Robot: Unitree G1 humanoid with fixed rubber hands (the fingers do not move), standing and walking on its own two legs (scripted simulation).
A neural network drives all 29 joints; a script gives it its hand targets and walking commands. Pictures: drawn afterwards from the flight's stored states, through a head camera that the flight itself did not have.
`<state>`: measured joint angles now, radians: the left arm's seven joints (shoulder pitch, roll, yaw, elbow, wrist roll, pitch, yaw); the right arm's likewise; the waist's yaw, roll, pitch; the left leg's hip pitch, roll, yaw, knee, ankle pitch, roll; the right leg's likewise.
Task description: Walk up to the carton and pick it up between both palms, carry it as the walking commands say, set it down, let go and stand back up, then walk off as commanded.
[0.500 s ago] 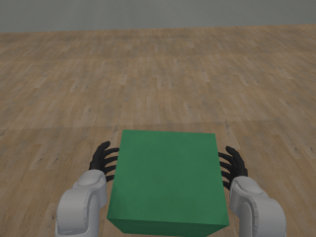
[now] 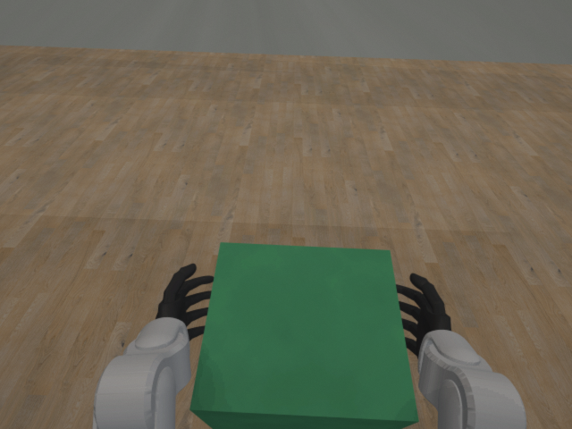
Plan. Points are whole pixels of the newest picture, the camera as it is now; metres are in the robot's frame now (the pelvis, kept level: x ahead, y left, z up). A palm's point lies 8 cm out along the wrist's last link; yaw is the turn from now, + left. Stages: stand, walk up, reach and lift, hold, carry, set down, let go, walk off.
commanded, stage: carry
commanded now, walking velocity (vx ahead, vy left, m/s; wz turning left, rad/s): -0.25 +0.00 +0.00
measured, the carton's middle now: (299, 349) +0.25 +0.00 +0.03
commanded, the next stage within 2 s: none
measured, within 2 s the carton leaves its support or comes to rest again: neither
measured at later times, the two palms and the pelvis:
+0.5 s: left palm out of the picture +0.04 +0.16 +0.09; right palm out of the picture +0.05 -0.14 +0.10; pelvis -0.19 +0.00 -0.01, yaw +1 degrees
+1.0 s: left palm out of the picture -0.14 +0.10 +0.10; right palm out of the picture -0.15 -0.20 +0.09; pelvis -0.37 -0.03 +0.00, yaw -1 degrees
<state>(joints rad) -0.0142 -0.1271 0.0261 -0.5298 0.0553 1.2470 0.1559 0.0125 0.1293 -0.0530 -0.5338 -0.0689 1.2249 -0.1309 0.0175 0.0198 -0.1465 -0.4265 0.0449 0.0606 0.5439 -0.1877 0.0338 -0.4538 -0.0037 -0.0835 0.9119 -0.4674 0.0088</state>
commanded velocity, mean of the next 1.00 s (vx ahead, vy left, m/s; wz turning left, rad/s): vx -0.20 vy -0.05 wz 0.00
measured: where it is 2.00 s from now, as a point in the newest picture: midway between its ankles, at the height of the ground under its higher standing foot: outside the picture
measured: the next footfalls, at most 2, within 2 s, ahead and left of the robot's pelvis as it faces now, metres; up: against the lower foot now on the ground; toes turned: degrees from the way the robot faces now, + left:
right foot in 0.08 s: -0.02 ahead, -0.11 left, +0.00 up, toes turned -7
left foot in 0.46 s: -0.18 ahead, +0.11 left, +0.00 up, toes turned +6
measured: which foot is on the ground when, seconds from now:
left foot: down 0.00-0.08, up 0.10-0.44, down 0.46-0.86, up 0.88-1.00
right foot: up 0.00-0.06, down 0.08-0.50, up 0.52-0.82, down 0.84-1.00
